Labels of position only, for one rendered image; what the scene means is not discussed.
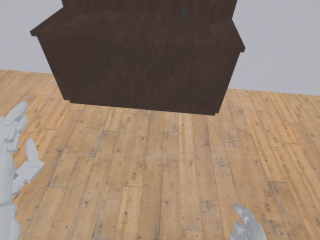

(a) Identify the counter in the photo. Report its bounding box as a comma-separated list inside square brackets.
[30, 0, 246, 116]

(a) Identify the robot left hand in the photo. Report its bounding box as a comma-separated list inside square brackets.
[0, 101, 44, 204]

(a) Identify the robot right hand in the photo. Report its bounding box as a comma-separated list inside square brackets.
[229, 203, 267, 240]

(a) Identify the tap lever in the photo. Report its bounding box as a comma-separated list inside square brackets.
[181, 8, 186, 20]

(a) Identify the robot left forearm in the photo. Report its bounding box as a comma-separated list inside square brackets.
[0, 203, 21, 240]

